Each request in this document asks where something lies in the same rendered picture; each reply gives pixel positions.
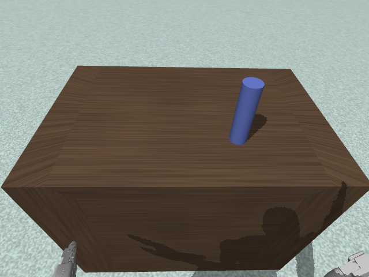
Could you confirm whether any can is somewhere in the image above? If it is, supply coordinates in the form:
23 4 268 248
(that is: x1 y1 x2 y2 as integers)
229 77 265 145

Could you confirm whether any right robot hand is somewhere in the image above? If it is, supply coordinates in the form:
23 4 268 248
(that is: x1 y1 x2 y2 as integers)
324 251 369 277

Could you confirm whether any left robot hand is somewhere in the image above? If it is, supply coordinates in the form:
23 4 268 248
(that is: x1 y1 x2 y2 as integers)
53 241 77 277

